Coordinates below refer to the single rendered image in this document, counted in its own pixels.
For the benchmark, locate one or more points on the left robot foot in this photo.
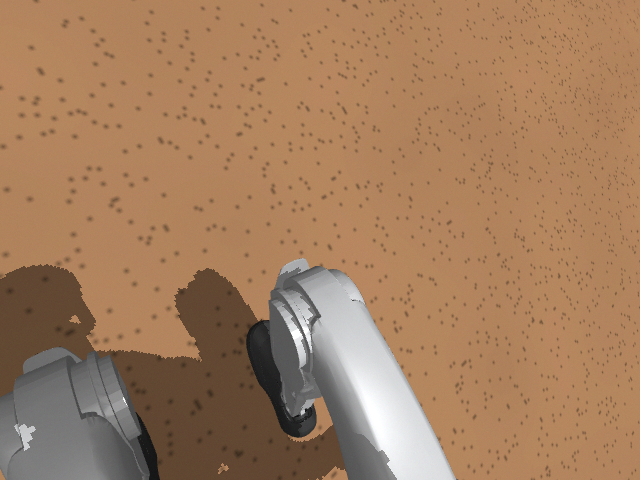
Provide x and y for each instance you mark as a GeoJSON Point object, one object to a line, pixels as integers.
{"type": "Point", "coordinates": [148, 451]}

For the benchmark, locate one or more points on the right robot foot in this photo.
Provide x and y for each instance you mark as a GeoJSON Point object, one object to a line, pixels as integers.
{"type": "Point", "coordinates": [260, 354]}

